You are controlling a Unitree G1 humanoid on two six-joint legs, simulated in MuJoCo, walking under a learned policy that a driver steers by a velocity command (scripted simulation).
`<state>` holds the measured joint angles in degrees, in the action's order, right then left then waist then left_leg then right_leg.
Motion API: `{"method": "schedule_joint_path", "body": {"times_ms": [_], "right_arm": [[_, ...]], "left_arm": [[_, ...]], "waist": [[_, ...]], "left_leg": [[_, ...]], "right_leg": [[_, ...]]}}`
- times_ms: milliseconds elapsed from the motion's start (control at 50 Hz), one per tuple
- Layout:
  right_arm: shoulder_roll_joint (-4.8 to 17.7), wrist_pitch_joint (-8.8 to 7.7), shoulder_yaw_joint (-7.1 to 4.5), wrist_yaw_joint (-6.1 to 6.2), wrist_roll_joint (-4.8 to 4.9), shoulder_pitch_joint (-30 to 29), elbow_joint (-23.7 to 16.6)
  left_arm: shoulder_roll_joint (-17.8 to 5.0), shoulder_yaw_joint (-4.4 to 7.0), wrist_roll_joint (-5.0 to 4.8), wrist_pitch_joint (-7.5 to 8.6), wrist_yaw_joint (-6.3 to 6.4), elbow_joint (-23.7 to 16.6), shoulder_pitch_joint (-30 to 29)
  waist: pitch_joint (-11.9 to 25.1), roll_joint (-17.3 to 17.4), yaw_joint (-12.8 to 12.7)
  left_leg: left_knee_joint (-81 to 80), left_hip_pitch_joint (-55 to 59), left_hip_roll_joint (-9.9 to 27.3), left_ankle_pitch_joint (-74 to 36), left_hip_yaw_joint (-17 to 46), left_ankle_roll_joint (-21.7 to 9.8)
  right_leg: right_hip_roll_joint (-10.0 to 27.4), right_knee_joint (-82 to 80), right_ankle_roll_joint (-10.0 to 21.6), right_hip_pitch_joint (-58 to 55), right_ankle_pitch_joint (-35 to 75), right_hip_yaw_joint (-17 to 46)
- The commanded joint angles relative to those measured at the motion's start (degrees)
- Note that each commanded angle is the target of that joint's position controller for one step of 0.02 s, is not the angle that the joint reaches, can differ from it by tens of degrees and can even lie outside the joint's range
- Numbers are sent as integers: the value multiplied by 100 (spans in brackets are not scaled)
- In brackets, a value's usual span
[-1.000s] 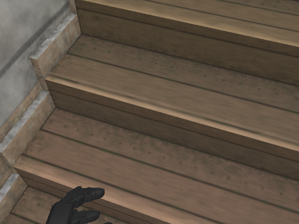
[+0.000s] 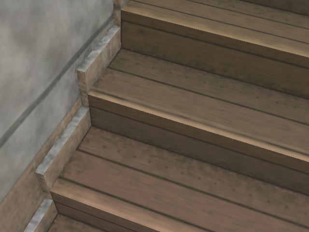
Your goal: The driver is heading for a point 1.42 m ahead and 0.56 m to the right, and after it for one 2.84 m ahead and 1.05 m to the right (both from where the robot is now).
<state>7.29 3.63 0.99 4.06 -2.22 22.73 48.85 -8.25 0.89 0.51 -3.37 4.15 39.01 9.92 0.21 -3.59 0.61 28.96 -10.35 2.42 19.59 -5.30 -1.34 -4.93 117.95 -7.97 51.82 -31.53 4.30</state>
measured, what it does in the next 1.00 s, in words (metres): climbs, turning right: right foot 0.17 m higher, then left foot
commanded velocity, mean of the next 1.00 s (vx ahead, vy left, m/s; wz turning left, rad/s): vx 0.00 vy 0.00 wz -0.49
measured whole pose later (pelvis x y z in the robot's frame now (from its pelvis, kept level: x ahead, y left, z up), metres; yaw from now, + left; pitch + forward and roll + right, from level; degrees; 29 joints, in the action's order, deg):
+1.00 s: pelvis +0.06 +0.03 +0.15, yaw -33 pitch +0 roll +1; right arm 12.4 2.2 -2.2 3.3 -1.7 16.0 35.9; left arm -15.2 2.2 -3.2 -2.5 3.4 32.3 7.9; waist -0.4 -4.2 1.1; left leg 38.9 -23.1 -1.1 16.3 1.8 0.4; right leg -5.3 62.2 -3.4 32.4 -26.5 14.4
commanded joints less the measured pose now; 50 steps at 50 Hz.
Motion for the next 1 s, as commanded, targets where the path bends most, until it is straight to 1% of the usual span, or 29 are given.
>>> {"method": "schedule_joint_path", "body": {"times_ms": [20,80,140,160,200,240,300,320,340,360,380,400,440,480,500,540,600,680,740,760,820,860,880,900,920,940,960,980,1000], "right_arm": [[982,42,-323,254,48,689,-357],[998,39,-377,343,157,657,-496],[1330,60,-500,405,132,592,-507],[1561,140,-567,371,204,317,-623],[1759,141,-621,290,280,639,-555],[2069,44,-715,121,240,384,-504],[2051,11,-676,29,202,400,-401],[1972,-11,-642,77,111,256,-601],[1858,-49,-641,47,79,12,-857],[1654,-116,-562,11,3,-548,-1192],[1399,-195,-524,-129,-2,-1288,-1448],[1014,-231,-436,-302,52,-1476,-1575],[747,-217,-250,-269,64,-1134,-1774],[881,-167,-274,-127,26,-437,-1580],[1021,-141,-308,-114,5,-317,-1518],[778,-183,-211,-70,135,-537,-1649],[662,-225,-92,-76,101,-1020,-2035],[818,-183,-132,-19,178,-1360,-2304],[855,-199,-145,-11,384,-1397,-2355],[581,-200,-33,13,460,-1280,-2314],[613,-352,-50,-139,280,-1491,-2506],[831,-413,-228,-162,336,-877,-2178],[878,-408,-304,-145,387,-549,-1830],[936,-395,-407,-196,429,-80,-1531],[936,-379,-457,-242,325,27,-1315],[1175,-319,-484,-250,71,121,-1407],[1546,-298,-630,-166,-106,-260,-1651],[1345,-110,-544,11,-150,-898,-1753],[1106,-5,-437,129,-17,-1111,-1748]], "left_arm": [[-182,-20,22,200,-138,-1122,-1190],[109,-197,29,198,-279,-1612,-1466],[345,-408,75,284,-366,-2085,-1675],[474,-549,27,285,-437,-2143,-1771],[362,-514,-76,305,-461,-2272,-2258],[195,-469,-43,359,-515,-1924,-1599],[-163,-316,-93,393,-519,-1752,-1158],[-572,-139,-117,342,-470,-1607,-803],[-975,37,-108,267,-387,-1465,-492],[-1422,225,-13,79,-228,-1406,89],[-2012,424,138,90,-79,-1477,178],[-2087,348,187,217,-29,-1383,-70],[-1170,102,60,354,-159,-1275,-587],[-856,84,-101,389,-320,-1107,-928],[-809,67,-141,467,-317,-1055,-912],[-760,19,-160,533,-291,-880,-599],[-856,7,-174,358,-84,-814,-195],[-988,45,-145,231,104,-918,94],[-1035,19,-136,124,302,-1210,119],[-1098,14,-210,14,322,-1211,-67],[-1414,231,-228,-46,400,-1194,-17],[-1392,276,-289,3,272,-1415,-433],[-1310,261,-467,23,133,-1268,-386],[-1194,245,-563,51,37,-1173,-294],[-838,185,-514,81,-120,-931,97],[-265,25,-260,164,-230,-893,256],[-590,115,-228,260,-176,-1117,309],[-730,150,-396,182,-89,-1079,176],[-869,148,-437,143,-78,-1061,207]], "waist": [[-8,1033,376],[46,1044,278],[394,962,99],[450,731,51],[428,822,286],[754,908,61],[1184,1366,-217],[1551,1591,-389],[1501,816,-454],[1602,-311,-813],[1657,-1072,-1058],[1200,-1023,-771],[-176,-206,32],[-172,-289,476],[-68,-336,489],[111,-263,434],[320,-262,204],[543,-500,-66],[614,-450,-195],[505,-661,-78],[217,-833,51],[557,-806,220],[528,-647,225],[564,-627,299],[725,55,196],[571,938,115],[543,1941,-179],[-151,1888,-311],[-242,1752,-365]], "left_leg": [[-1021,1545,1660,-3721,1147,-1250],[-1125,1586,1581,-3663,928,-1291],[-1290,1925,1938,-4017,1011,-1289],[-1604,1671,1709,-3739,667,-1175],[-1991,1212,1787,-4197,506,-1180],[-1748,1407,1841,-6019,80,-1282],[-832,1583,1512,-8797,-385,-1046],[-241,1738,1227,-9158,-500,-948],[630,572,844,-8350,-648,-652],[2024,-881,133,-4333,-521,-424],[5038,-2508,-654,-40,623,-252],[7258,-3418,-751,301,1507,-174],[7250,-3900,-574,28,1381,-20],[7561,-3493,-567,-400,972,161],[7596,-3268,-522,-664,919,195],[7626,-3413,-491,-1056,907,73],[6386,-3635,-348,-1275,1166,249],[5832,-3840,-545,-934,1367,747],[6043,-4123,-632,-109,1836,966],[4758,-4172,-583,502,1485,902],[2944,-3162,-277,486,1393,708],[1477,-1572,-126,445,1442,453],[598,-1051,-497,-242,470,421],[-411,-461,-385,-729,503,325],[-377,361,-156,-1194,772,291],[-216,966,882,-1221,2220,-221],[-1431,166,1969,714,4673,-1305],[-1622,-657,1739,1520,4391,-1664],[-1638,-941,1480,1725,3716,-1449]], "right_leg": [[213,45,67,1865,388,231],[458,-222,-9,2280,217,129],[1002,-689,169,2592,-544,324],[1148,-2375,281,1948,-877,-464],[1091,-3035,346,897,-834,-876],[918,-2678,611,337,-997,-1232],[241,-4635,1132,-1066,-272,-1069],[52,-5099,1308,-1662,-183,-756],[437,-5387,1671,-2201,489,513],[921,-6944,2212,-3061,-124,2308],[1722,-8843,2821,-3320,-1207,4811],[1996,-9511,2705,-2899,-361,5201],[1428,-9095,1891,-1701,-25,3446],[1032,-8734,1648,-1401,77,2415],[976,-8688,1680,-1284,337,2182],[803,-8447,1745,-1641,496,1905],[553,-8657,1770,-2421,921,1739],[872,-8894,2146,-3249,990,2679],[1429,-9238,2297,-3860,831,3803],[1265,-9419,2154,-4080,756,3504],[1055,-9347,1812,-3463,1004,3168],[1050,-9513,1602,-2918,1243,3051],[751,-9366,1504,-2795,1369,2240],[576,-8877,1431,-2933,953,1926],[259,-7630,1180,-2554,487,1237],[-317,-6294,798,-1309,-205,852],[-141,-5214,514,-739,-182,988],[106,-3929,242,-818,321,902],[135,-3459,109,-824,527,714]]}}
Next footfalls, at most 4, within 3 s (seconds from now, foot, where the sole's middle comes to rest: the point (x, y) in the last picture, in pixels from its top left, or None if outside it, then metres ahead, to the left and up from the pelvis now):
0.30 right None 0.08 -0.17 -0.60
0.92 left None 0.20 0.09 -0.60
1.52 right None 0.07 -0.25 -0.60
2.10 left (254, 223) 0.43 -0.33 -0.43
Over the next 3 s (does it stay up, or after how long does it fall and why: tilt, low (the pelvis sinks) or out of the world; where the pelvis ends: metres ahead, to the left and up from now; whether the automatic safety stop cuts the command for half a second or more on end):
stays up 0.65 -0.63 0.50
